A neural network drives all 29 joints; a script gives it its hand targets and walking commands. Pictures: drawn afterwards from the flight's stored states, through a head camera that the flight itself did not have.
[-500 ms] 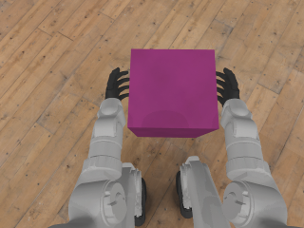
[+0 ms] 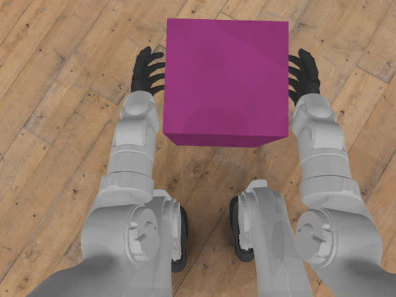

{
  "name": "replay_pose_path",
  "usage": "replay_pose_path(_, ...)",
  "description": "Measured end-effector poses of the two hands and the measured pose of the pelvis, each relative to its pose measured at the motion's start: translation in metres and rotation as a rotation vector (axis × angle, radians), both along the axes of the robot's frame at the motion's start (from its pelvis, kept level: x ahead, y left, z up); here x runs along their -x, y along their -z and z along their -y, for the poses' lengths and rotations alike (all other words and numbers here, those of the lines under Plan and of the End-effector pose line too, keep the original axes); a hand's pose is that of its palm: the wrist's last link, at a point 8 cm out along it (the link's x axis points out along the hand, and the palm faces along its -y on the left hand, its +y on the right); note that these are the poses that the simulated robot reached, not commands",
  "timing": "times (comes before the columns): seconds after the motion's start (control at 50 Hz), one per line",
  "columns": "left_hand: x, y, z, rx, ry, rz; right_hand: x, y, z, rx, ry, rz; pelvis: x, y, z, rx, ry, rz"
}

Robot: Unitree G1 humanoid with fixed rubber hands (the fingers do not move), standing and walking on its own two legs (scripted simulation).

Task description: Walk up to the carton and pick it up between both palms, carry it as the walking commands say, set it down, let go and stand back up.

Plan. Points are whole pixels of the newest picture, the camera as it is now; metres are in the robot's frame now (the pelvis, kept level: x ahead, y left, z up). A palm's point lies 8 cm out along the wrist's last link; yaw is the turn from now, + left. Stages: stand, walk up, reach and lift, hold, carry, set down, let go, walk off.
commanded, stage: set down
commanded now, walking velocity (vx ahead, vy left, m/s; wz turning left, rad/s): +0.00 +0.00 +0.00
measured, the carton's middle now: (220, 97) +0.50 -0.06 -0.18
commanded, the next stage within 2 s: none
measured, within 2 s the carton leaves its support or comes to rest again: rests again in 1.32 s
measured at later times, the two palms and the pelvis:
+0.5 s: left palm (156, 96) +0.52 +0.09 -0.18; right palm (290, 97) +0.49 -0.21 -0.18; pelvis +0.00 +0.00 -0.06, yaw +0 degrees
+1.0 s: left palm (161, 97) +0.53 +0.08 -0.24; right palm (283, 98) +0.50 -0.21 -0.24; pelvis +0.00 +0.00 -0.10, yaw +0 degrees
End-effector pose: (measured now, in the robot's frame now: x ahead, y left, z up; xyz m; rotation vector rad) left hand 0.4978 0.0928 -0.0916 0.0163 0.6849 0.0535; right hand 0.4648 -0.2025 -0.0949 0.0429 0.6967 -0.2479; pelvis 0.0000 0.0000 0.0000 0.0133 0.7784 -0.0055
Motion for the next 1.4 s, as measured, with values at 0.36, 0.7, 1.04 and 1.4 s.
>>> replay_pose_path(0.36, -0.015, 0.067, 0.005, -0.005, 0.003, -0.010, -0.017, 0.065, 0.005, 0.008, -0.014, -0.013, 0.004, 0.042, 0.001, -0.003, -0.002, -0.014)
replay_pose_path(0.7, -0.029, 0.128, 0.007, -0.014, 0.012, -0.026, -0.032, 0.126, 0.009, 0.008, -0.034, -0.033, 0.006, 0.078, 0.002, -0.005, -0.003, 0.025)
replay_pose_path(1.04, -0.034, 0.148, 0.009, -0.021, 0.016, -0.026, -0.038, 0.147, 0.011, -0.001, -0.045, -0.034, 0.005, 0.100, 0.002, -0.007, 0.000, 0.076)
replay_pose_path(1.4, -0.037, 0.162, 0.010, -0.033, 0.041, -0.050, -0.038, 0.160, 0.013, 0.008, -0.074, -0.058, 0.009, 0.107, 0.001, 0.000, -0.001, 0.093)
